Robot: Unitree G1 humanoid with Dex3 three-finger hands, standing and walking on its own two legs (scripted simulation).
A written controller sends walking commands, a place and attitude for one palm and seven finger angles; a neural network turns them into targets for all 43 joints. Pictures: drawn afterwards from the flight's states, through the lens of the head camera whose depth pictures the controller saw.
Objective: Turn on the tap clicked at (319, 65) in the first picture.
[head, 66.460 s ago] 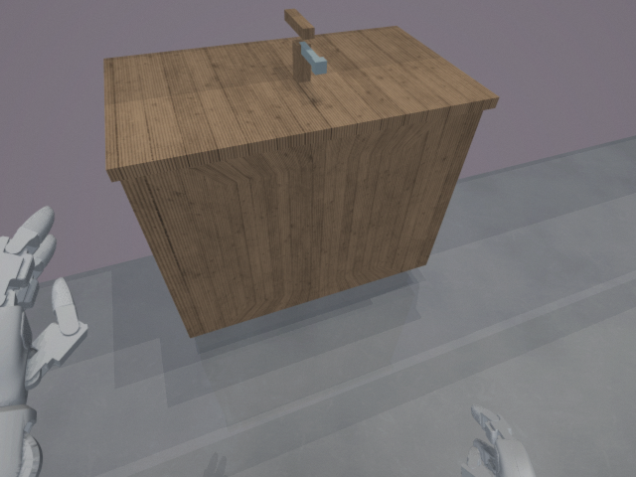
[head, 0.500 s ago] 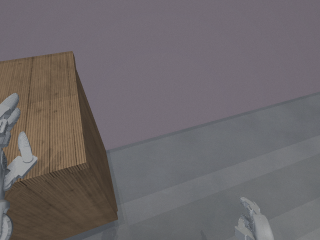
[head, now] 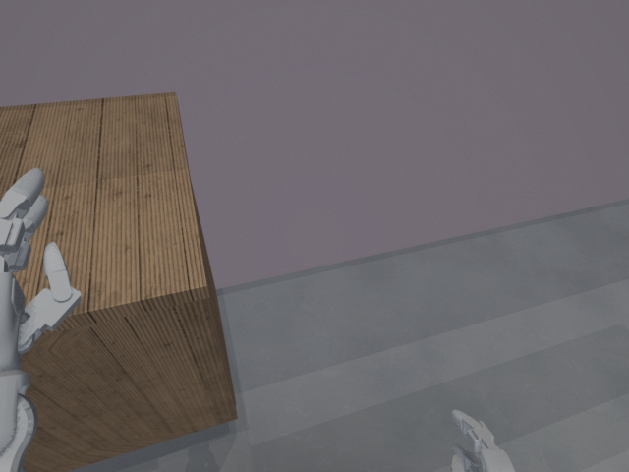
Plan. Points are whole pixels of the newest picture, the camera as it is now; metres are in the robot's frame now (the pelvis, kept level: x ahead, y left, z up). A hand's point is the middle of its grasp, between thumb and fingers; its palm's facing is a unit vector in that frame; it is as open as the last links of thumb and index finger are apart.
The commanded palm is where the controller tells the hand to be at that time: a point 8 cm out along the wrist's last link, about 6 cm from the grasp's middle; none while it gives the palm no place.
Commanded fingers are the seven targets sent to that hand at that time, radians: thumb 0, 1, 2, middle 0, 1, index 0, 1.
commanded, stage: come to a stop and stand still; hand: left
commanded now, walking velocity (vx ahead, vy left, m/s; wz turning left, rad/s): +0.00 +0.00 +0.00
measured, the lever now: out of the picture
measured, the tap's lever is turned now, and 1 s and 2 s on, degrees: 84 84 84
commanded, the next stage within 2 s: look again from close up in 0.68 s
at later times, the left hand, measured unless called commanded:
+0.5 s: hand (84, 258) +0.26 +0.27 +0.17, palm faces +0.41 -0.84 -0.35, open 7.4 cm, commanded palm +0.20 +0.29 +0.18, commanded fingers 0.00 0.90 0.90 -0.20 -0.30 -0.20 -0.30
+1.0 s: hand (85, 268) +0.25 +0.26 +0.16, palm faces +0.43 -0.84 -0.34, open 7.4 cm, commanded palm +0.19 +0.29 +0.18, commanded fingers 0.00 0.90 0.90 -0.20 -0.30 -0.20 -0.30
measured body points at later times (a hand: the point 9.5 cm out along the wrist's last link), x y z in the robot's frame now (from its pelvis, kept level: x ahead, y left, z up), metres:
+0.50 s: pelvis +0.04 +0.01 +0.01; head +0.06 +0.03 +0.45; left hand +0.23 +0.31 +0.19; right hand +0.23 -0.20 -0.06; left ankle +0.04 +0.09 -0.74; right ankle +0.06 -0.12 -0.74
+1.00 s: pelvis +0.04 +0.01 +0.01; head +0.04 +0.02 +0.46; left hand +0.22 +0.30 +0.18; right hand +0.22 -0.21 -0.07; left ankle +0.04 +0.09 -0.74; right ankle +0.06 -0.12 -0.74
